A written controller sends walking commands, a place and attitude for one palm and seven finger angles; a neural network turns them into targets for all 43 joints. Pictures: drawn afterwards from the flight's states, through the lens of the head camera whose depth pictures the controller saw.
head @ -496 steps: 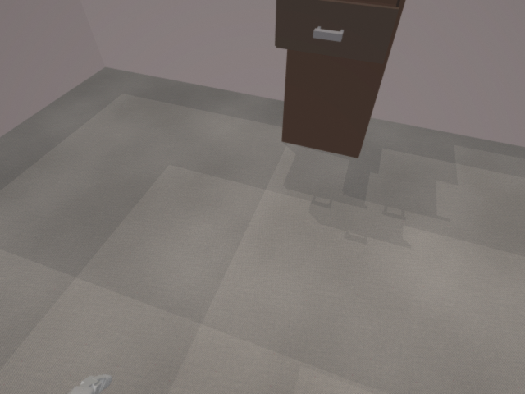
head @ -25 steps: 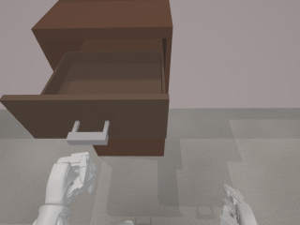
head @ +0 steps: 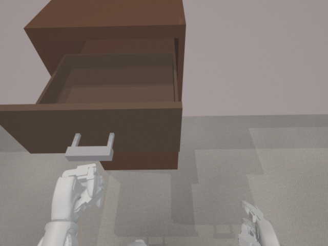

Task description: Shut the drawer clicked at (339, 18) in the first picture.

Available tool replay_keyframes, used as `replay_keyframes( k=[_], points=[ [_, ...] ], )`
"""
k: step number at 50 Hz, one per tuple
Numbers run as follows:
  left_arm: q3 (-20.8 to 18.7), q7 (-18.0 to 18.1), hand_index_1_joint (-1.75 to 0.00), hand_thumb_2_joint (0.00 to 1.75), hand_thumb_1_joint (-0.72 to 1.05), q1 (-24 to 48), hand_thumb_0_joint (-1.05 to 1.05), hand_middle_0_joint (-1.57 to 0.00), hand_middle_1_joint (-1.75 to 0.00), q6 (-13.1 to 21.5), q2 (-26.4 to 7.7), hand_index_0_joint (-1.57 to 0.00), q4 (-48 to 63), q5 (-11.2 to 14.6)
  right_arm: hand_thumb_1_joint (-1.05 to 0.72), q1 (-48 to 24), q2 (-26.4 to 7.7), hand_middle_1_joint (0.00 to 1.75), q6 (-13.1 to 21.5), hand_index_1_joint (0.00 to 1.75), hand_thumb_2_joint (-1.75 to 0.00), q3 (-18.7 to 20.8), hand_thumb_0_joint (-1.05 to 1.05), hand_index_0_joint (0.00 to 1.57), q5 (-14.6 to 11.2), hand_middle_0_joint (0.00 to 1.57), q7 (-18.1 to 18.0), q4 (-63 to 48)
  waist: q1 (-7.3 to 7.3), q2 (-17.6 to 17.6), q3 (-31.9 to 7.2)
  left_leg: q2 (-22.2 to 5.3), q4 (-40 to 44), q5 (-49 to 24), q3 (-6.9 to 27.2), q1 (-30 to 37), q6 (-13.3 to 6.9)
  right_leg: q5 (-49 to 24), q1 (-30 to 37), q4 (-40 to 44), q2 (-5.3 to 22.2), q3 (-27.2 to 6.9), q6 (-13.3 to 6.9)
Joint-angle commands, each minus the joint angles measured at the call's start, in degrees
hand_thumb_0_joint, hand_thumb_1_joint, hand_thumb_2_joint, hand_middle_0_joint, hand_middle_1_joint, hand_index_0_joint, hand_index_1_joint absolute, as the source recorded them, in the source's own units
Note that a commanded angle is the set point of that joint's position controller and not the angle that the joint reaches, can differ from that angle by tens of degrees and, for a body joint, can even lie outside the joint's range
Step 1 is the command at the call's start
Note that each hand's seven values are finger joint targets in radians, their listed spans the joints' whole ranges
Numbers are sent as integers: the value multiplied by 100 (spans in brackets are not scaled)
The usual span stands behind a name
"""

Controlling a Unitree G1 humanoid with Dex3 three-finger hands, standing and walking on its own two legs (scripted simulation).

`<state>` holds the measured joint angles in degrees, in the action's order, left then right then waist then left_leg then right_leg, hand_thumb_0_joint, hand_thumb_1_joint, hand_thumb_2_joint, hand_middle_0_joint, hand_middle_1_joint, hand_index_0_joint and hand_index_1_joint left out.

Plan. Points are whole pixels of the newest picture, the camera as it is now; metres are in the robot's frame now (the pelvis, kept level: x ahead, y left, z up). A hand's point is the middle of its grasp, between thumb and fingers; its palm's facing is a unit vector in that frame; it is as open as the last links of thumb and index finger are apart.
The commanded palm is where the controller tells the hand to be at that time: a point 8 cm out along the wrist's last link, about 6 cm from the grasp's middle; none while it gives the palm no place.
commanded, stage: bring the fist close to the handle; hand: left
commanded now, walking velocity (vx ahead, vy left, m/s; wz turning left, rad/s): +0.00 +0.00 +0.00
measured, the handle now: (92, 145) +0.34 +0.19 +0.07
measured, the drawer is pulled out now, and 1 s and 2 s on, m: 0.29 0.25 0.13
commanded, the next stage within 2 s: push the drawer shut in 0.12 s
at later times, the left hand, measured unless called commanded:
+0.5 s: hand (107, 178) +0.26 +0.14 +0.07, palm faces +0.02 -1.00 -0.05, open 3.3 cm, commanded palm +0.24 +0.20 +0.07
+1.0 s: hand (108, 161) +0.30 +0.14 +0.07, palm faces +0.03 -1.00 -0.05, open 2.9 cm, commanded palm +0.30 +0.20 +0.07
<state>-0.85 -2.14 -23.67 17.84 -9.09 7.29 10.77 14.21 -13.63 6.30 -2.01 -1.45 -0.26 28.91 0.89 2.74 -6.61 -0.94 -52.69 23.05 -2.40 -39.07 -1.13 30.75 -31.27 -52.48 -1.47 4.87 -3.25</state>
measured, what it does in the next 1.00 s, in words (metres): stands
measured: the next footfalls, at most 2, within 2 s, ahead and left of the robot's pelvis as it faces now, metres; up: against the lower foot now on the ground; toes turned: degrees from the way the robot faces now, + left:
none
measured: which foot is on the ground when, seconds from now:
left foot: down 0.00-1.00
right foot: down 0.00-1.00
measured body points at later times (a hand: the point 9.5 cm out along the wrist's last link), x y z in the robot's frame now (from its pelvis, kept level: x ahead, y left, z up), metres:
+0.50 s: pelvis -0.01 -0.01 +0.00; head +0.03 -0.02 +0.45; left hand +0.25 +0.19 +0.07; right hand +0.16 -0.24 -0.09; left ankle +0.03 +0.11 -0.69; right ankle -0.04 -0.08 -0.69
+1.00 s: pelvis -0.02 +0.00 +0.00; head +0.02 -0.02 +0.45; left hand +0.29 +0.20 +0.07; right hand +0.14 -0.24 -0.10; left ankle +0.03 +0.11 -0.69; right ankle -0.04 -0.08 -0.69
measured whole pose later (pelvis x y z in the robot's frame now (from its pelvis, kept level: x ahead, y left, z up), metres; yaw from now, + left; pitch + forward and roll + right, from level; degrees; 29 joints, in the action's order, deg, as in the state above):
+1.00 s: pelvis -0.02 +0.00 +0.00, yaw +1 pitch +8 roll -1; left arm -2.4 -2.1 4.3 19.5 -11.6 -18.7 10.9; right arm 11.6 -14.7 4.9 -2.3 -2.4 -2.0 35.7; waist 1.3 2.7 -3.5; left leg -1.1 -50.5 19.6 -1.2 -39.3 -0.8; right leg 27.9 -31.5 -50.7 -1.8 6.0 -3.7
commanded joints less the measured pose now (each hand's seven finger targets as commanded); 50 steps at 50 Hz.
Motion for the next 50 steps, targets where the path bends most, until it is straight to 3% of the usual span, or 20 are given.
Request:
replay_keyframes(
  k=[1, 3, 6, 9, 11, 14, 17, 19, 20, 23, 26, 29, 30, 31, 35, 39, 41, 45, 49, 50],
  points=[
    [-408, -107, -160, 90, 90, 213, 0, -140, -160, 317, -558, -140, 1151, 85, -90, -356, -710, 30, 221, 30, -90, 337, 0, 20, -27, 20, -102, -934, 52, -459, -830, 35, 508, -1327, 300, 1083, -106, -2515, -32, 924, 107, -420, 375],
    [-433, -151, -160, 90, 90, 365, 0, -140, -160, 404, -623, -140, 1341, 119, -90, -371, -698, 30, 232, 30, -90, 322, 0, 20, -35, 20, -112, -931, 65, -208, -944, 45, 482, -1349, 296, 1151, -101, -2496, -21, 928, 121, -450, 370],
    [-465, -125, -160, 90, 90, 363, 0, -140, -160, 554, -638, -140, 1445, 125, -90, -329, -667, 30, 269, 30, -90, 329, 0, 20, -18, 20, -124, -878, 71, -98, -1006, 34, 453, -1469, 311, 1257, -108, -2552, -62, 885, 99, -412, 339],
    [-418, -115, -160, 90, 90, 526, 0, -140, -160, 610, -654, -140, 1307, 112, -90, -336, -709, 30, 286, 30, -90, 319, 0, 20, -11, 20, -130, -812, 139, -207, -856, 32, 426, -1314, 351, 1142, -113, -2336, -175, 918, 95, -433, 351],
    [-295, -158, -160, 90, 90, 385, 0, -140, -160, 569, -480, -140, 1083, 123, -90, -352, -702, 30, 275, 30, -90, 329, 0, 20, -27, 20, -119, -844, 130, -315, -779, 38, 452, -1205, 345, 1074, -101, -2231, -220, 934, 95, -426, 358],
    [-356, -175, -160, 90, 90, 825, 0, -140, -160, 448, -653, -140, 816, 73, -90, -372, -781, 30, 233, 30, -90, 330, 0, 20, -34, 20, -144, -779, 186, -380, -690, 49, 428, -1030, 353, 961, -123, -1990, -286, 1006, 110, -506, 378],
    [-281, -144, -160, 90, 90, 1289, 0, -140, -160, 401, -561, -140, 829, 77, -90, -404, -751, 30, 234, 30, -90, 323, 0, 20, -42, 20, -153, -802, 174, -305, -899, 57, 476, -1061, 358, 1089, -123, -1984, -227, 991, 121, -490, 357],
    [-578, -57, -160, 90, 90, 1437, 0, -140, -160, 388, -850, -140, 705, 77, -90, -409, -788, 30, 204, 30, -90, 324, 0, 20, -31, 20, -183, -751, 130, -445, -919, 46, 468, -1032, 341, 1016, -132, -1939, -119, 1078, 132, -591, 387],
    [-472, -33, -160, 90, 90, 1650, 0, -140, -160, 409, -713, -140, 723, 77, -90, -440, -743, 30, 198, 30, -90, 312, 0, 20, -31, 20, -178, -746, 131, -350, -1029, 59, 505, -1096, 333, 1114, -133, -2014, -80, 1037, 136, -554, 366],
    [-525, 48, -160, 90, 90, 1947, 0, -140, -160, 409, -723, -140, 545, 80, -90, -442, -729, 30, 201, 30, -90, 302, 0, 20, -35, 20, -163, -691, 117, -234, -1076, 41, 553, -1154, 321, 1222, -112, -2088, -74, 1034, 122, -518, 355],
    [-545, 65, -160, 90, 90, 2029, 0, -140, -160, 332, -718, -140, 172, 59, -90, -428, -751, 30, 152, 30, -90, 302, 0, 20, -36, 20, -152, -639, 125, -341, -1006, 30, 593, -1177, 309, 1205, -112, -2200, -33, 1086, 125, -538, 379],
    [-520, 78, -160, 90, 90, 2577, 0, -140, -160, 339, -786, -140, 92, 40, -90, -434, -788, 30, 140, 30, -90, 297, 0, 20, -42, 20, -164, -543, 223, -342, -892, 26, 598, -1087, 327, 1210, -131, -2057, -122, 1143, 123, -552, 391],
    [-416, 63, -160, 90, 90, 2684, 0, -140, -160, 354, -647, -140, 61, 61, -90, -454, -763, 30, 144, 30, -90, 294, 0, 20, -39, 20, -164, -531, 229, -338, -905, 40, 614, -1080, 325, 1249, -131, -2081, -105, 1166, 135, -558, 387],
    [-575, 73, -160, 90, 90, 2752, 0, -140, -160, 386, -825, -140, 29, 42, -90, -430, -784, 30, 145, 30, -90, 315, 0, 20, -41, 20, -173, -491, 220, -300, -1005, 32, 603, -1135, 319, 1288, -125, -2136, -90, 1150, 137, -572, 379],
    [-331, 66, -160, 90, 90, 3248, 0, -140, -160, 451, -628, -140, -189, 32, -90, -467, -772, 30, 141, 30, -90, 296, 0, 20, -52, 20, -178, -387, 313, -260, -913, 35, 640, -990, 341, 1334, -134, -1885, -228, 1202, 129, -539, 366],
    [-472, 99, -160, 90, 90, 4016, 0, -140, -160, 515, -875, -140, -511, 26, -90, -453, -824, 30, 139, 30, -90, 302, 0, 20, -63, 20, -221, -230, 378, -415, -910, 21, 634, -734, 378, 1250, -153, -1461, -309, 1312, 131, -665, 391],
    [-498, 83, -160, 90, 90, 4155, 0, -140, -160, 540, -842, -140, -627, 42, -90, -451, -806, 30, 143, 30, -90, 307, 0, 20, -71, 20, -223, -203, 333, -324, -1122, 32, 688, -787, 369, 1388, -135, -1514, -250, 1277, 123, -616, 359],
    [-448, 109, -160, 90, 90, 4744, 0, -140, -160, 498, -847, -140, -1056, 58, -90, -455, -814, 30, 105, 30, -90, 270, 0, 20, -100, 20, -238, -94, 395, -232, -990, 31, 744, -578, 389, 1357, -127, -1232, -319, 1377, 121, -654, 352],
    [-759, 147, -160, 90, 90, 5114, 0, -140, -160, 476, -1163, -140, -1555, 66, -90, -404, -869, 30, 63, 30, -90, 272, 0, 20, -113, 20, -258, -8, 370, -331, -1013, 25, 784, -512, 382, 1279, -128, -1102, -253, 1459, 117, -721, 367],
    [-577, 135, -160, 90, 90, 5367, 0, -140, -160, 497, -949, -140, -1568, 78, -90, -401, -826, 30, 64, 30, -90, 260, 0, 20, -118, 20, -249, -6, 413, -294, -1068, 35, 809, -529, 371, 1362, -125, -1151, -257, 1444, 117, -691, 361]
  ],
)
